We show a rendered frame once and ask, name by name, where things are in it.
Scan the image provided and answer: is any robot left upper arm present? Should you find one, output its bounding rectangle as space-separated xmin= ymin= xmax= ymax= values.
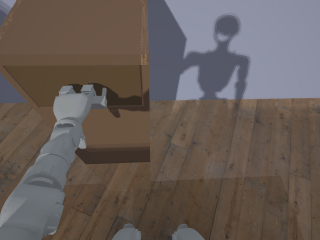
xmin=0 ymin=183 xmax=65 ymax=240

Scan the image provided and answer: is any cabinet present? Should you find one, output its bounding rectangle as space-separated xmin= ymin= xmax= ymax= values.
xmin=0 ymin=0 xmax=150 ymax=165

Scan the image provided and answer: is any robot left forearm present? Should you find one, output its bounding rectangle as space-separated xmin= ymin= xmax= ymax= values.
xmin=0 ymin=119 xmax=83 ymax=227

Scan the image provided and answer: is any robot right shin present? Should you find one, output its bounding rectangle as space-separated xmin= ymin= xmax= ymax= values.
xmin=177 ymin=224 xmax=188 ymax=230

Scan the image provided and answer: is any left robot hand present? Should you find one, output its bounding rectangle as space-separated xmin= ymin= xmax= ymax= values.
xmin=53 ymin=84 xmax=97 ymax=149

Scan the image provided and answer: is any robot right thigh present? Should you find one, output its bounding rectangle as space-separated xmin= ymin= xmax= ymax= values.
xmin=172 ymin=228 xmax=205 ymax=240

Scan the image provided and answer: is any drawer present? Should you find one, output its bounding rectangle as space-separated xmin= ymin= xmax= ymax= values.
xmin=5 ymin=65 xmax=143 ymax=107

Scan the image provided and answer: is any handle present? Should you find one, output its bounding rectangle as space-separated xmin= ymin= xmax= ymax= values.
xmin=55 ymin=88 xmax=107 ymax=109

